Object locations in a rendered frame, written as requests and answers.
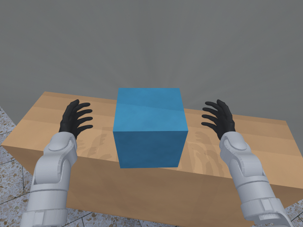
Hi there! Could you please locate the robot left hand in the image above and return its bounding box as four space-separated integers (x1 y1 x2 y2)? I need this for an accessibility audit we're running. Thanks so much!
59 99 93 139

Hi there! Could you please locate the robot left forearm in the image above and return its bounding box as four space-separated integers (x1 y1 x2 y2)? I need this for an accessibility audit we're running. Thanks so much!
20 132 78 227

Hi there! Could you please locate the pedestal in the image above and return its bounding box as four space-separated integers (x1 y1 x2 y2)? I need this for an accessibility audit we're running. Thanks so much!
1 91 303 227

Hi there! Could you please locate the robot right hand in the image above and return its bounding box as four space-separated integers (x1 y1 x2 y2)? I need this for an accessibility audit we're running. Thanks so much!
201 99 235 140

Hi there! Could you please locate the carton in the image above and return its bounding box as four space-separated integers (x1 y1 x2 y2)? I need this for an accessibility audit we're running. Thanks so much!
113 88 188 168

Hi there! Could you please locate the robot right forearm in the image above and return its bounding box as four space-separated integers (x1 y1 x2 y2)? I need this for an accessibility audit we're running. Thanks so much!
219 131 294 227

